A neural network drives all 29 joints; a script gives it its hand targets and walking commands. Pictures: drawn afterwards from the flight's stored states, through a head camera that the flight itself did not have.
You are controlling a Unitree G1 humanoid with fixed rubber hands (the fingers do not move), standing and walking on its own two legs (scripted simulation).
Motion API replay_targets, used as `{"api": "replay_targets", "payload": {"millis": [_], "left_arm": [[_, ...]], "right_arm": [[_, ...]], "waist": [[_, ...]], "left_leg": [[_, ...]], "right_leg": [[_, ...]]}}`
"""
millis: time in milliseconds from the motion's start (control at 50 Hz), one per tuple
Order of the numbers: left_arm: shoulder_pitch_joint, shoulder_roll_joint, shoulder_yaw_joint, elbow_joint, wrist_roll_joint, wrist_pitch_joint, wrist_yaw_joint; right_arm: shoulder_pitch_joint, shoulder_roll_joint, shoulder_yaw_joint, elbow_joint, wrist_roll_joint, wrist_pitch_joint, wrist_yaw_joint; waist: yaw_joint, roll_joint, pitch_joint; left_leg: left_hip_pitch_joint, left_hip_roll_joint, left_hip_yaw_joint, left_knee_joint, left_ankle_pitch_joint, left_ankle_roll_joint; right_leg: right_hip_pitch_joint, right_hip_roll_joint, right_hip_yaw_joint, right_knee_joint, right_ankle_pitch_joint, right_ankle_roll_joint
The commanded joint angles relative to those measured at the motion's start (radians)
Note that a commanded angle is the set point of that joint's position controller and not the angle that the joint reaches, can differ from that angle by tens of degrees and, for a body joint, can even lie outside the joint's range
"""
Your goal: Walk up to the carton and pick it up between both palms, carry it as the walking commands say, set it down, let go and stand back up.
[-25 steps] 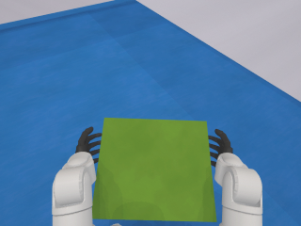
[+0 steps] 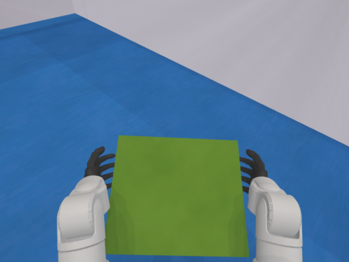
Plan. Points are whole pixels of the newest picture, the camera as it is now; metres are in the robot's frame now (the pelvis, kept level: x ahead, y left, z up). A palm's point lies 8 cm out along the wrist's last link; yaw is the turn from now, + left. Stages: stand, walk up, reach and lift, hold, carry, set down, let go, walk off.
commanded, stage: carry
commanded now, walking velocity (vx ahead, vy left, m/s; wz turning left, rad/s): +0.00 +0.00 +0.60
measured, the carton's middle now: (174, 196) +0.29 +0.00 -0.01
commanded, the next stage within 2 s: none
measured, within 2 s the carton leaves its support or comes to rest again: neither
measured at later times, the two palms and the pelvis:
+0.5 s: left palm (83, 235) +0.18 +0.17 +0.06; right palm (254, 205) +0.24 -0.15 +0.07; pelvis -0.06 -0.03 -0.02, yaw +10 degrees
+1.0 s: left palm out of the picture +0.06 +0.18 +0.09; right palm (250, 233) +0.18 -0.13 +0.07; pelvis -0.12 -0.07 +0.00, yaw +25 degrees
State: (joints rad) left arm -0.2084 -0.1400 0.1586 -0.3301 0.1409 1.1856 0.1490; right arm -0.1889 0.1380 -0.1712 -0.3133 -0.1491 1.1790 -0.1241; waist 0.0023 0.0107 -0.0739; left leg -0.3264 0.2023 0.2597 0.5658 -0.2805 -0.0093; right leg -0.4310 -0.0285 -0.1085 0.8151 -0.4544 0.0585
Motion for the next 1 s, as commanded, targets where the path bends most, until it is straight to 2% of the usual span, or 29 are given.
{"api": "replay_targets", "payload": {"millis": [0, 20, 40, 60, 80, 120, 160, 260, 380, 420, 440, 460, 480, 500, 540, 560, 600, 720, 760, 800, 820, 840, 860, 880, 900, 920, 940, 960, 980], "left_arm": [[-0.402, -0.889, -0.764, 0.037, -0.435, 0.032, -0.358], [-0.390, -0.896, -0.761, 0.048, -0.432, 0.031, -0.359], [-0.383, -0.909, -0.754, 0.052, -0.435, 0.028, -0.362], [-0.385, -0.899, -0.750, 0.059, -0.428, 0.018, -0.364], [-0.371, -0.923, -0.735, 0.075, -0.408, 0.005, -0.360], [-0.397, -0.957, -0.729, 0.041, -0.407, -0.009, -0.360], [-0.406, -0.967, -0.706, 0.036, -0.397, -0.014, -0.361], [-0.384, -0.954, -0.711, 0.039, -0.399, -0.016, -0.357], [-0.400, -0.939, -0.738, 0.038, -0.416, -0.004, -0.366], [-0.400, -0.940, -0.746, 0.042, -0.421, 0.003, -0.367], [-0.396, -0.935, -0.743, 0.047, -0.419, 0.005, -0.367], [-0.408, -0.924, -0.739, 0.050, -0.417, 0.004, -0.367], [-0.459, -0.931, -0.757, 0.020, -0.433, 0.012, -0.372], [-0.483, -0.950, -0.761, 0.014, -0.424, 0.001, -0.368], [-0.495, -0.985, -0.786, 0.005, -0.457, -0.010, -0.372], [-0.504, -0.984, -0.796, -0.009, -0.473, -0.012, -0.372], [-0.488, -0.968, -0.795, -0.017, -0.482, -0.011, -0.366], [-0.391, -0.911, -0.772, 0.009, -0.449, 0.007, -0.354], [-0.389, -0.908, -0.763, 0.016, -0.442, 0.010, -0.356], [-0.385, -0.912, -0.755, 0.023, -0.439, 0.010, -0.356], [-0.384, -0.914, -0.749, 0.025, -0.437, 0.010, -0.356], [-0.382, -0.909, -0.740, 0.027, -0.436, 0.011, -0.358], [-0.374, -0.899, -0.727, 0.049, -0.428, 0.007, -0.362], [-0.382, -0.920, -0.731, 0.054, -0.430, 0.004, -0.368], [-0.428, -0.938, -0.737, 0.018, -0.441, 0.005, -0.368], [-0.436, -0.948, -0.729, 0.009, -0.442, 0.008, -0.369], [-0.438, -0.951, -0.720, 0.008, -0.441, 0.008, -0.369], [-0.446, -0.954, -0.714, 0.007, -0.440, 0.009, -0.369], [-0.436, -0.945, -0.707, 0.016, -0.435, 0.010, -0.370]], "right_arm": [[-0.427, 0.861, 0.727, -0.021, 0.448, 0.024, 0.357], [-0.429, 0.865, 0.735, -0.015, 0.453, 0.025, 0.360], [-0.444, 0.870, 0.742, -0.011, 0.457, 0.024, 0.365], [-0.476, 0.874, 0.754, -0.014, 0.464, 0.026, 0.368], [-0.520, 0.889, 0.774, -0.019, 0.480, 0.029, 0.375], [-0.576, 0.922, 0.802, -0.058, 0.514, 0.016, 0.382], [-0.595, 0.931, 0.795, -0.064, 0.515, 0.015, 0.384], [-0.549, 0.909, 0.775, -0.037, 0.505, 0.023, 0.375], [-0.487, 0.876, 0.740, -0.002, 0.471, 0.027, 0.363], [-0.463, 0.870, 0.728, 0.011, 0.461, 0.026, 0.361], [-0.453, 0.864, 0.721, 0.022, 0.459, 0.024, 0.362], [-0.436, 0.855, 0.711, 0.034, 0.460, 0.021, 0.364], [-0.389, 0.857, 0.700, 0.062, 0.443, 0.008, 0.364], [-0.425, 0.895, 0.712, 0.019, 0.461, 0.007, 0.368], [-0.457, 0.903, 0.724, -0.024, 0.458, 0.002, 0.364], [-0.462, 0.898, 0.725, -0.047, 0.448, 0.000, 0.359], [-0.472, 0.886, 0.731, -0.090, 0.452, -0.002, 0.349], [-0.395, 0.845, 0.721, -0.069, 0.439, 0.015, 0.347], [-0.403, 0.845, 0.725, -0.064, 0.440, 0.019, 0.351], [-0.426, 0.846, 0.728, -0.065, 0.443, 0.023, 0.353], [-0.438, 0.847, 0.729, -0.067, 0.446, 0.025, 0.352], [-0.446, 0.851, 0.730, -0.065, 0.448, 0.028, 0.351], [-0.456, 0.855, 0.738, -0.062, 0.441, 0.033, 0.349], [-0.485, 0.853, 0.760, -0.053, 0.429, 0.035, 0.352], [-0.526, 0.867, 0.776, -0.049, 0.437, 0.030, 0.356], [-0.528, 0.882, 0.781, -0.058, 0.454, 0.026, 0.357], [-0.552, 0.891, 0.792, -0.081, 0.472, 0.022, 0.358], [-0.573, 0.893, 0.802, -0.092, 0.485, 0.024, 0.357], [-0.570, 0.887, 0.799, -0.079, 0.488, 0.028, 0.354]], "waist": [[-0.019, 0.233, -0.268], [-0.014, 0.195, -0.280], [-0.005, 0.110, -0.284], [-0.005, -0.138, -0.294], [0.007, -0.276, -0.305], [0.011, -0.164, -0.280], [0.009, -0.181, -0.266], [0.015, -0.156, -0.247], [0.013, -0.191, -0.233], [-0.004, -0.165, -0.242], [-0.011, -0.113, -0.242], [-0.017, 0.051, -0.248], [-0.032, 0.395, -0.218], [-0.031, 0.265, -0.222], [-0.028, 0.099, -0.226], [-0.023, 0.081, -0.224], [-0.019, 0.082, -0.257], [-0.023, 0.147, -0.289], [-0.022, 0.170, -0.284], [-0.008, 0.162, -0.289], [-0.002, 0.146, -0.302], [0.002, 0.063, -0.296], [0.010, -0.233, -0.255], [0.005, -0.289, -0.172], [0.005, -0.158, -0.134], [0.001, -0.103, -0.128], [-0.002, -0.109, -0.120], [-0.002, -0.156, -0.118], [0.000, -0.187, -0.119]], "left_leg": [[0.283, 0.146, -0.127, -0.017, 0.596, 0.042], [0.201, 0.130, -0.114, 0.018, 0.544, -0.004], [0.052, 0.113, -0.120, 0.073, 0.390, -0.040], [-0.146, 0.029, -0.089, 0.162, 0.064, -0.095], [-0.178, -0.041, -0.106, 0.213, -0.272, -0.090], [-0.191, -0.084, -0.143, 0.266, -0.275, -0.047], [-0.227, -0.114, -0.174, 0.357, -0.257, -0.009], [-0.256, -0.113, -0.189, 0.479, -0.225, -0.020], [-0.112, -0.169, -0.113, 0.232, -0.187, -0.010], [-0.010, -0.181, -0.090, 0.008, -0.063, 0.010], [0.088, -0.149, -0.141, -0.136, 0.037, 0.022], [0.233, 0.000, -0.354, -0.239, 0.175, 0.047], [0.262, 0.231, -0.704, -0.230, 0.530, 0.198], [0.255, 0.207, -0.653, -0.201, 0.629, 0.260], [0.187, 0.122, -0.505, -0.204, 0.402, 0.220], [0.176, 0.091, -0.478, -0.206, 0.357, 0.200], [0.188, 0.049, -0.451, -0.198, 0.346, 0.195], [0.198, 0.033, -0.508, -0.210, 0.394, 0.197], [0.177, 0.023, -0.524, -0.212, 0.385, 0.185], [0.128, -0.013, -0.506, -0.172, 0.353, 0.144], [0.045, -0.041, -0.486, -0.144, 0.305, 0.102], [-0.099, -0.094, -0.448, -0.061, 0.188, 0.054], [-0.337, -0.242, -0.282, 0.159, -0.102, 0.001], [-0.395, -0.204, -0.228, 0.421, -0.286, -0.016], [-0.333, -0.154, -0.285, 0.549, -0.223, -0.007], [-0.301, -0.153, -0.259, 0.621, -0.157, -0.017], [-0.299, -0.147, -0.241, 0.656, -0.097, -0.030], [-0.304, -0.146, -0.216, 0.630, -0.070, -0.042], [-0.296, -0.150, -0.187, 0.578, -0.069, -0.051]], "right_leg": [[0.068, 0.044, -0.078, -0.356, 0.172, -0.018], [0.214, -0.005, -0.040, -0.478, 0.292, -0.024], [0.375, -0.112, 0.070, -0.497, 0.385, -0.032], [0.511, -0.297, 0.256, -0.364, 1.028, -0.103], [0.495, -0.327, 0.263, -0.326, 1.267, -0.180], [0.505, -0.280, 0.163, -0.327, 1.134, -0.198], [0.472, -0.280, 0.131, -0.334, 0.994, -0.213], [0.363, -0.338, 0.138, -0.377, 0.665, -0.246], [0.262, -0.353, 0.087, -0.337, 0.587, -0.212], [0.233, -0.343, 0.046, -0.272, 0.531, -0.163], [0.171, -0.311, 0.009, -0.204, 0.435, -0.108], [0.005, -0.247, -0.051, -0.062, 0.204, -0.033], [-0.211, -0.072, -0.092, 0.099, -0.192, 0.047], [-0.207, -0.085, 0.026, 0.269, -0.221, 0.051], [-0.189, -0.092, 0.060, 0.325, -0.138, 0.043], [-0.190, -0.088, 0.057, 0.307, -0.083, 0.042], [-0.161, -0.061, 0.036, 0.252, -0.031, 0.052], [-0.041, 0.004, 0.020, 0.021, -0.036, 0.051], [0.027, 0.029, 0.011, -0.090, -0.036, 0.043], [0.165, 0.041, -0.009, -0.307, 0.045, 0.032], [0.299, 0.010, 0.006, -0.425, 0.110, 0.021], [0.441, -0.093, 0.115, -0.520, 0.110, -0.007], [0.515, -0.373, 0.393, -0.564, 0.171, -0.108], [0.332, -0.575, 0.451, -0.568, 0.392, -0.205], [0.254, -0.502, 0.347, -0.540, 0.488, -0.224], [0.214, -0.432, 0.227, -0.519, 0.464, -0.205], [0.211, -0.375, 0.136, -0.502, 0.420, -0.174], [0.225, -0.329, 0.069, -0.477, 0.411, -0.148], [0.244, -0.302, 0.031, -0.452, 0.428, -0.134]]}}
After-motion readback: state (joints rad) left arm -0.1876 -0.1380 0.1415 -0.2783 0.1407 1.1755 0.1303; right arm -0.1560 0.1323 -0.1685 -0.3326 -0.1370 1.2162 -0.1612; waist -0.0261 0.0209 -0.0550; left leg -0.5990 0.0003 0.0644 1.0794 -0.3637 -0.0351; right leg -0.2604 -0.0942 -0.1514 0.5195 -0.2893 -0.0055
